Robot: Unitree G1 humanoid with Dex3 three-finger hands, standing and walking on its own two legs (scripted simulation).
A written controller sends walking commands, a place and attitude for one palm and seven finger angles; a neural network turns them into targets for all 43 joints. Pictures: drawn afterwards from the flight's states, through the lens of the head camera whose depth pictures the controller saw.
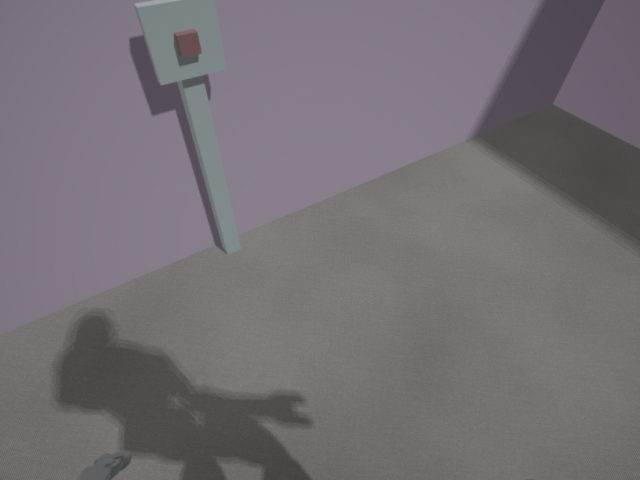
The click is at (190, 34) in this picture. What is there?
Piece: button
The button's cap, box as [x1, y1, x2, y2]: [174, 29, 201, 57]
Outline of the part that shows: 194,29 174,33 178,51 182,57 201,53 197,33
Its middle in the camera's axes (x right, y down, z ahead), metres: -0.33 -0.48 +0.95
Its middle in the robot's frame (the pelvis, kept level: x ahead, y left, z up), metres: +1.03 +0.38 +0.08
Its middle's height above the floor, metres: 0.85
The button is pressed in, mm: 0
